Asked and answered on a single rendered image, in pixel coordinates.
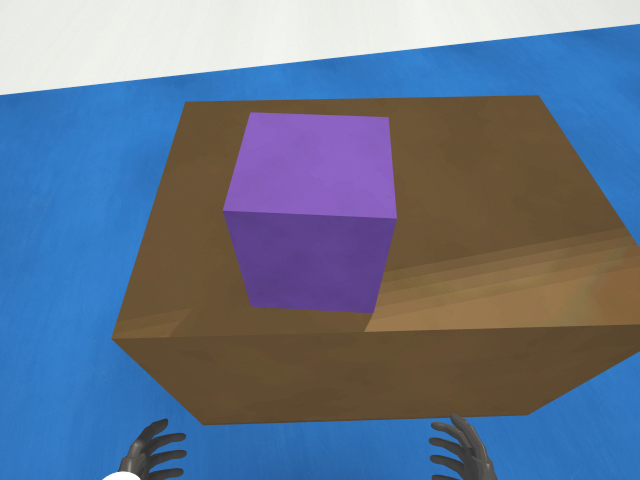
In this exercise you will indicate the carton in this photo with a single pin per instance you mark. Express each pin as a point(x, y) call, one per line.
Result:
point(311, 210)

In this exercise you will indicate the right robot hand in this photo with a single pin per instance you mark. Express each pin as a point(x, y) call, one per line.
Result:
point(472, 452)

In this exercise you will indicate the left robot hand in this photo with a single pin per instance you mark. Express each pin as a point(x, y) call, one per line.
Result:
point(139, 460)

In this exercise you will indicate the pedestal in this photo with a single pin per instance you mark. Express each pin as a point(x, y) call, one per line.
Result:
point(510, 278)

